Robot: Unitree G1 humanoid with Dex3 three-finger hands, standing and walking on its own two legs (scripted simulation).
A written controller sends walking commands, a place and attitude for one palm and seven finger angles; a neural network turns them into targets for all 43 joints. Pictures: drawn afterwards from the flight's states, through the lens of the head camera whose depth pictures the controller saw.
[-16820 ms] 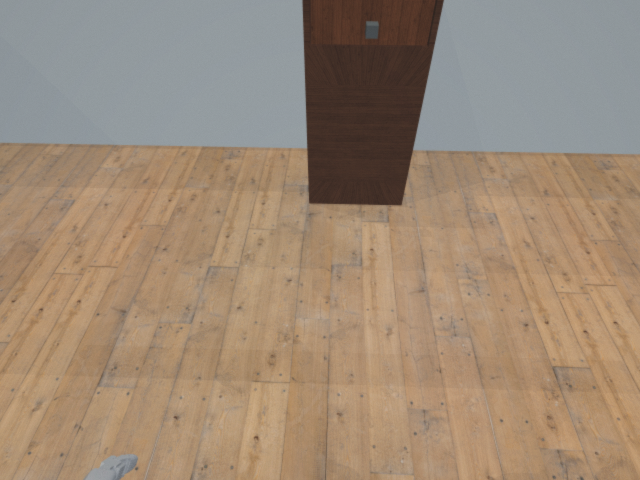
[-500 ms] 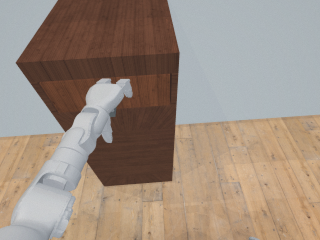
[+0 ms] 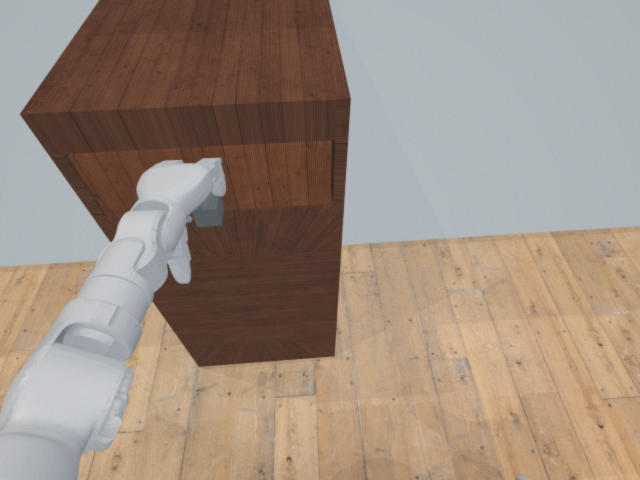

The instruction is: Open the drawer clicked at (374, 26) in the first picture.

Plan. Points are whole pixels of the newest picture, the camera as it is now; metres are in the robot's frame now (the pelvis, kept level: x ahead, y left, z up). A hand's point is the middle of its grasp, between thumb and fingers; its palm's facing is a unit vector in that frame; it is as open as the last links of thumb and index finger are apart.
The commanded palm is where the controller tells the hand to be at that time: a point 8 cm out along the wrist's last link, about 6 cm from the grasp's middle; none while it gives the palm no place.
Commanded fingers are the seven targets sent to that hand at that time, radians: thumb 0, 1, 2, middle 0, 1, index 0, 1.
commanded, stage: move the hooked fingers above the handle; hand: left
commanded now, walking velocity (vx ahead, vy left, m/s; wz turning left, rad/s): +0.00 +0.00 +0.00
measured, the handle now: (209, 199) +0.52 +0.17 +0.03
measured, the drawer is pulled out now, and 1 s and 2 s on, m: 0.00 0.00 0.00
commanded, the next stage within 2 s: lower the fingers behind the handle in 1.44 s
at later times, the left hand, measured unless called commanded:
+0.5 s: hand (200, 209) +0.45 +0.16 +0.08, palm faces -0.19 -0.06 -0.98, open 13.8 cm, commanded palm +0.45 +0.19 +0.15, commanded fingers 0.00 -0.50 0.30 -0.30 -1.20 -0.30 -1.20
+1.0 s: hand (178, 185) +0.47 +0.18 +0.11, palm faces -0.11 -0.01 -0.99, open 13.8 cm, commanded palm +0.45 +0.18 +0.15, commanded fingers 0.00 -0.50 0.30 -0.30 -1.20 -0.30 -1.20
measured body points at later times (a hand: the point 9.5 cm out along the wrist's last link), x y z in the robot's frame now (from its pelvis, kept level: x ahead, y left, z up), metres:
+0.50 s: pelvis +0.00 +0.01 +0.00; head +0.03 -0.01 +0.45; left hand +0.46 +0.16 +0.13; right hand +0.08 -0.25 -0.13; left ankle +0.02 +0.10 -0.73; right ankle -0.02 -0.09 -0.73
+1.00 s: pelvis +0.01 +0.00 +0.00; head +0.02 -0.01 +0.45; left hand +0.47 +0.18 +0.17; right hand +0.09 -0.26 -0.13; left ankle +0.02 +0.10 -0.73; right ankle -0.02 -0.09 -0.73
